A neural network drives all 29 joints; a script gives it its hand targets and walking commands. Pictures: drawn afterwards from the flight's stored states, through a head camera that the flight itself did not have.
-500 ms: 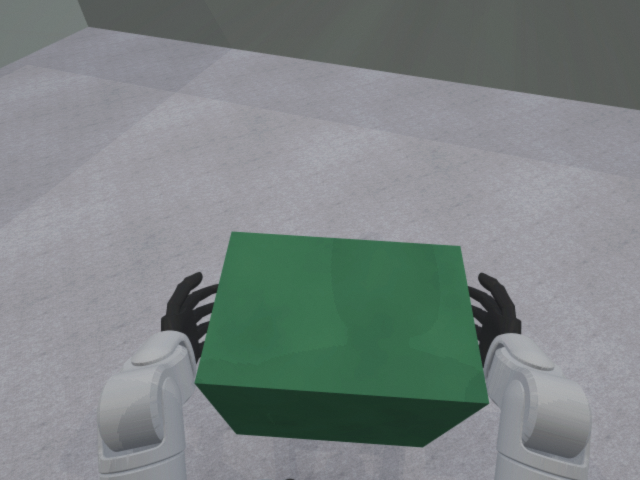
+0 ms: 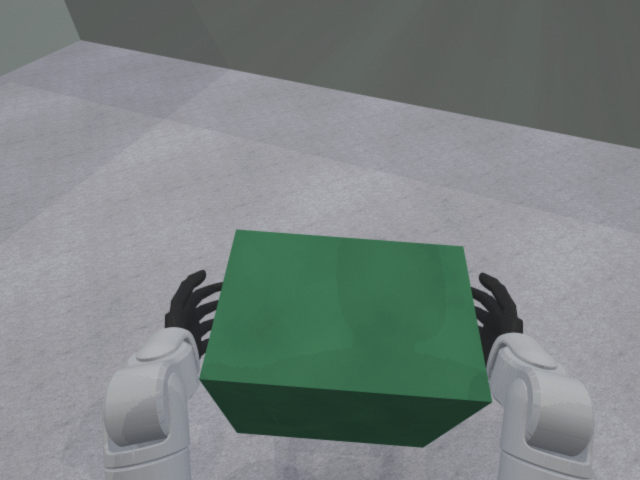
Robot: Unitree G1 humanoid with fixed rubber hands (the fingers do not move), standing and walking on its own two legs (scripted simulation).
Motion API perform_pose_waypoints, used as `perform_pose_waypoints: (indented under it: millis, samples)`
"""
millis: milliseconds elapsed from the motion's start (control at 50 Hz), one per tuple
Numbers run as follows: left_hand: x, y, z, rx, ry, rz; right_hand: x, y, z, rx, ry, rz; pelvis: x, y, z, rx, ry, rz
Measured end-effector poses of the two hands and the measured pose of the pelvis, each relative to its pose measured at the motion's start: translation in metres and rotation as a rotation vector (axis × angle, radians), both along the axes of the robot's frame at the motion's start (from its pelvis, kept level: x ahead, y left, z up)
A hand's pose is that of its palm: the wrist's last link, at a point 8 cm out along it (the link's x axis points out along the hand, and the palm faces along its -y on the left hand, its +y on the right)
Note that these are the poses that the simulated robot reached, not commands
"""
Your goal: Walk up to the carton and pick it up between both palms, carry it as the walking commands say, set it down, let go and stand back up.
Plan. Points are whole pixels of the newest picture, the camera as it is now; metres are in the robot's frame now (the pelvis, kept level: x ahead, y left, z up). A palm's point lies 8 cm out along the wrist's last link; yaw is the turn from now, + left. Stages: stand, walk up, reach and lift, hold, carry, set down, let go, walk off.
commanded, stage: carry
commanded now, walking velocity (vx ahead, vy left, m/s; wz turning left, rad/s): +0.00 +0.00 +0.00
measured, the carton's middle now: (338, 349) +0.27 +0.01 +0.03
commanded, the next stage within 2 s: none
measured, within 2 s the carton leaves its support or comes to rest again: neither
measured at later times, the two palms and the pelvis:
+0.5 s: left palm (239, 205) +0.45 +0.16 +0.09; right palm (479, 214) +0.45 -0.18 +0.10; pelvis +0.21 -0.01 +0.01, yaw -1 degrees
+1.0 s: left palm (258, 176) +0.52 +0.15 +0.09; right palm (478, 187) +0.52 -0.20 +0.09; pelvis +0.27 -0.02 +0.02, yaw +0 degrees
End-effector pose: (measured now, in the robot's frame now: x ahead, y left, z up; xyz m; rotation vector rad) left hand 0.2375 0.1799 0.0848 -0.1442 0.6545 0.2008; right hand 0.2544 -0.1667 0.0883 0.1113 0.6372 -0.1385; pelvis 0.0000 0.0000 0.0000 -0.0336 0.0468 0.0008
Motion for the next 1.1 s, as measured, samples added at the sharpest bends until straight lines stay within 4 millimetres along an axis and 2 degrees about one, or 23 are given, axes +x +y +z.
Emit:
perform_pose_waypoints:
  millis: [60,160,280,340,400,500,620,720,880,1000,1100]
  samples:
    - [0.036,-0.014,-0.006,0.043,0.084,-0.009,0.036,-0.014,-0.016,0.006,0.083,0.014,0.028,-0.009,0.007,0.015,0.005,0.025]
    - [0.076,-0.024,-0.009,0.051,0.164,-0.007,0.075,-0.024,-0.024,0.035,0.164,-0.002,0.066,-0.018,0.023,0.061,0.026,0.031]
    - [0.131,-0.025,0.0,0.017,0.079,-0.028,0.118,-0.026,-0.007,0.039,0.08,-0.054,0.112,-0.015,0.024,0.049,0.013,0.016]
    - [0.159,-0.023,0.005,-0.004,0.016,-0.055,0.14,-0.022,0.003,0.021,0.021,-0.067,0.142,-0.009,0.016,0.031,-0.001,0.004]
    - [0.18,-0.02,0.007,-0.029,0.014,-0.052,0.16,-0.02,0.011,-0.006,0.018,-0.064,0.172,-0.007,0.016,0.052,0.009,-0.005]
    - [0.213,-0.018,0.007,-0.018,0.026,-0.055,0.196,-0.017,0.011,-0.012,0.031,-0.054,0.208,-0.007,0.013,0.055,0.02,-0.015]
    - [0.241,-0.017,0.001,0.002,0.064,-0.066,0.226,-0.017,0.004,-0.021,0.069,-0.043,0.229,-0.007,0.014,0.052,0.037,-0.018]
    - [0.251,-0.02,0.0,-0.005,0.096,-0.063,0.234,-0.02,0.003,-0.004,0.101,-0.061,0.239,-0.009,0.022,0.055,0.039,-0.023]
    - [0.274,-0.029,0.013,-0.019,0.042,-0.044,0.254,-0.029,0.011,0.005,0.047,-0.063,0.256,-0.016,0.024,0.063,0.059,-0.015]
    - [0.287,-0.033,0.004,-0.01,0.078,-0.051,0.268,-0.033,0.003,0.0,0.083,-0.061,0.274,-0.019,0.023,0.06,0.061,-0.006]
    - [0.299,-0.04,0.006,0.028,0.064,-0.072,0.275,-0.04,-0.004,0.016,0.07,-0.071,0.284,-0.026,0.017,0.053,0.045,-0.059]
